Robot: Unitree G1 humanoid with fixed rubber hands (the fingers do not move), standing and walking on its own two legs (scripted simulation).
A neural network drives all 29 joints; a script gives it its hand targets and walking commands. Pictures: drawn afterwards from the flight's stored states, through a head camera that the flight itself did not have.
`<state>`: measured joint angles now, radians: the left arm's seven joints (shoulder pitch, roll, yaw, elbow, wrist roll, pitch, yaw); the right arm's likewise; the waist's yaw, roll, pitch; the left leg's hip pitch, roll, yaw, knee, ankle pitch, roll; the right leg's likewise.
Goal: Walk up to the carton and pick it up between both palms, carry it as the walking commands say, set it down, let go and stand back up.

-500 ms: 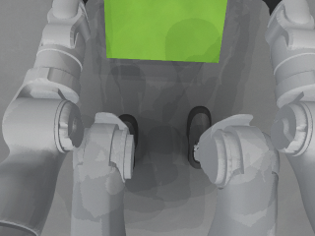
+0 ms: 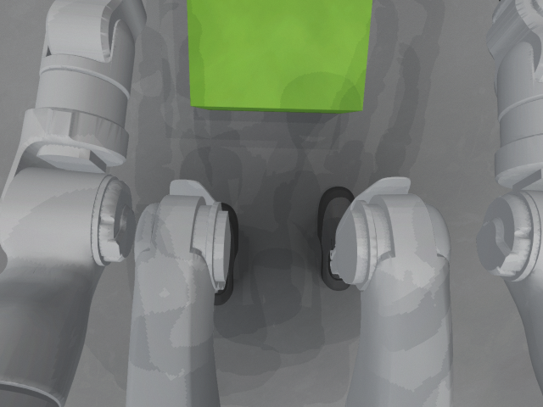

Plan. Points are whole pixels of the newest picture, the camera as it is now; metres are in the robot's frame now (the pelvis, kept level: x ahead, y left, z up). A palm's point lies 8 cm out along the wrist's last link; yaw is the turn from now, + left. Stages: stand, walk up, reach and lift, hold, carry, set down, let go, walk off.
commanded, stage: set down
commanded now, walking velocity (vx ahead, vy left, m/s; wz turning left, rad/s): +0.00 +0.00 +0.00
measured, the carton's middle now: (278, 9) +0.57 -0.02 -0.31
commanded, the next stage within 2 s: let go in 1.02 s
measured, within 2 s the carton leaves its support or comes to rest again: neither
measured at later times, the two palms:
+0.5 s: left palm out of the picture +0.57 +0.14 +0.00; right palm out of the picture +0.54 -0.25 +0.00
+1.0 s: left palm out of the picture +0.58 +0.15 +0.16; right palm out of the picture +0.54 -0.25 +0.16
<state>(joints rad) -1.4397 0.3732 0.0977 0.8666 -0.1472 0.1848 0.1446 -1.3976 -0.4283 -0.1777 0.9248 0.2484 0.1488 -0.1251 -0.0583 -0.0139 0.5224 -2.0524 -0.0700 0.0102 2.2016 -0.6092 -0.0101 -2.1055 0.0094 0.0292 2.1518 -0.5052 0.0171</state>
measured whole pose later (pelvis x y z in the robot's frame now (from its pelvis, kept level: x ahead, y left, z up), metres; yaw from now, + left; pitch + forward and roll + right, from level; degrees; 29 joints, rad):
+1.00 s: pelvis +0.01 +0.00 +0.24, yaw -1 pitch +22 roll +0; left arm -1.30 0.39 0.11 0.61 -0.15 0.41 0.13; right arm -1.25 -0.44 -0.18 0.60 0.24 0.41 -0.08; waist -0.05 -0.01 0.52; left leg -1.31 -0.05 -0.02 1.35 -0.43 0.00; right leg -1.35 0.01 0.03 1.31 -0.35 0.01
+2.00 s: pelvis +0.12 +0.01 +0.38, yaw -2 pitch +2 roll -1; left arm 0.14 0.24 0.08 0.51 -0.07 0.09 -0.03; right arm 0.16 -0.23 -0.09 0.52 0.05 0.08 0.11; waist -0.03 -0.01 -0.02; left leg -0.32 -0.03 -0.04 0.63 -0.34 0.02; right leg -0.36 0.01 0.03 0.59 -0.27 0.01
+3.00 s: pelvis +0.15 -0.01 +0.39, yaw -3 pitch -1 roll -1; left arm 0.20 0.24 0.07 0.67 -0.03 0.03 -0.02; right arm 0.20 -0.27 -0.07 0.58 0.01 0.02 -0.01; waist -0.01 0.00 0.00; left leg -0.18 0.01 -0.04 0.56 -0.36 0.00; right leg -0.23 0.04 0.03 0.53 -0.29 -0.01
